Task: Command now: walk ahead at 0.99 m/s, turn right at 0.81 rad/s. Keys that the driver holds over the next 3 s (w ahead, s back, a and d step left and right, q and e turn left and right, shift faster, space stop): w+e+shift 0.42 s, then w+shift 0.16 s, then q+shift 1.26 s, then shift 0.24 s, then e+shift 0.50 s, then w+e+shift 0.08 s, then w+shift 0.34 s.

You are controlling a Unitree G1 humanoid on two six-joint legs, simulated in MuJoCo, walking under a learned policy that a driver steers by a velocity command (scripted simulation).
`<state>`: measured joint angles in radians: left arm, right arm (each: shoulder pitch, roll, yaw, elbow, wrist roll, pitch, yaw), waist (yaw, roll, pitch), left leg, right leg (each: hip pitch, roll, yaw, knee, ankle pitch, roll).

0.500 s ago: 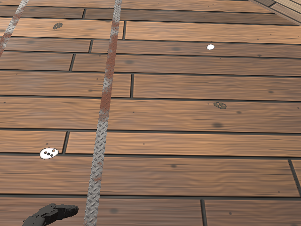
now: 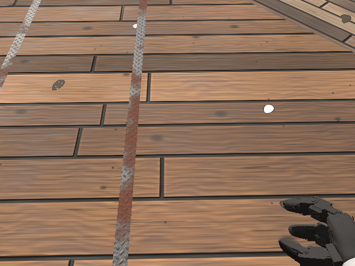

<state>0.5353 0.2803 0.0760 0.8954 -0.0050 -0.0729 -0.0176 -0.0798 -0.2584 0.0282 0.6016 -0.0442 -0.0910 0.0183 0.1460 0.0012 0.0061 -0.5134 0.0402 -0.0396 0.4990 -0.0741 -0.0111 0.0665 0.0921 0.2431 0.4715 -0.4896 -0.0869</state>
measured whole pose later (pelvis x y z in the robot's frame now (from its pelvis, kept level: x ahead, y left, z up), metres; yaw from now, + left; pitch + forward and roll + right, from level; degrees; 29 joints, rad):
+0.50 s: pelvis +0.44 -0.06 -0.02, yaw -27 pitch +0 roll +0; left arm 0.10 0.32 0.04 0.69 0.03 0.00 -0.03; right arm 0.39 -0.26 -0.02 0.83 -0.03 -0.06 0.00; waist -0.04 -0.01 0.06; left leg -0.12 0.08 0.06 1.33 -0.35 -0.04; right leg -0.52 0.14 -0.12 0.78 -0.28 -0.20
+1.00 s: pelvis +0.81 -0.19 +0.00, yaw -20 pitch +0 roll +1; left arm 0.14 0.27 0.01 0.67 0.02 -0.04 0.01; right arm 0.21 -0.31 -0.05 0.65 -0.01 -0.04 0.02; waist -0.02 0.02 0.09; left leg -0.45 -0.19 -0.03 0.48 -0.02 0.13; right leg -0.50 0.07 0.15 1.39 -0.42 0.03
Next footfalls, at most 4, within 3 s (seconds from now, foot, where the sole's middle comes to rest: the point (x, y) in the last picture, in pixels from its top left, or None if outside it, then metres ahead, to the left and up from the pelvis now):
0.44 right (243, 250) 0.55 -0.13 -0.75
0.84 left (267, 158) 0.98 -0.23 -0.75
1.36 right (310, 154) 1.03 -0.41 -0.75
1.86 left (254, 170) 0.90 -0.17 -0.75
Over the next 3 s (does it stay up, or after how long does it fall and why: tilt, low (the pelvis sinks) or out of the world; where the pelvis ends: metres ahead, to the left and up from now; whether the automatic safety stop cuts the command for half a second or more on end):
stays up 1.07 -0.24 0.03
